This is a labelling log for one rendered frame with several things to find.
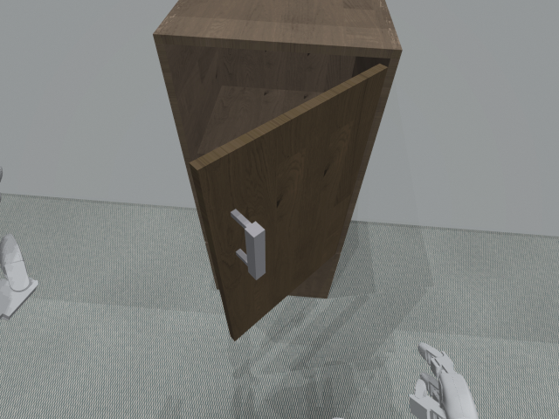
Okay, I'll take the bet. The right robot hand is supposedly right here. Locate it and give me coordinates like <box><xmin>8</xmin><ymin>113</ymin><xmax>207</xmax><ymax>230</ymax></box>
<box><xmin>409</xmin><ymin>342</ymin><xmax>479</xmax><ymax>419</ymax></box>

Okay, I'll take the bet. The cupboard door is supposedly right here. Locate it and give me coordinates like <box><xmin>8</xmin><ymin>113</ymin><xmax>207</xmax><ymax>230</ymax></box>
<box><xmin>189</xmin><ymin>64</ymin><xmax>388</xmax><ymax>341</ymax></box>

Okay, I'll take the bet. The left robot hand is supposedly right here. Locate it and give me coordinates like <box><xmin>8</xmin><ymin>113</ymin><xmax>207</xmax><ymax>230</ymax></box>
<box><xmin>0</xmin><ymin>166</ymin><xmax>38</xmax><ymax>321</ymax></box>

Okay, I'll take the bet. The handle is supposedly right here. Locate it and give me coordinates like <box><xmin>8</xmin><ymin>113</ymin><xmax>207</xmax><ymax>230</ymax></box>
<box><xmin>231</xmin><ymin>209</ymin><xmax>266</xmax><ymax>280</ymax></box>

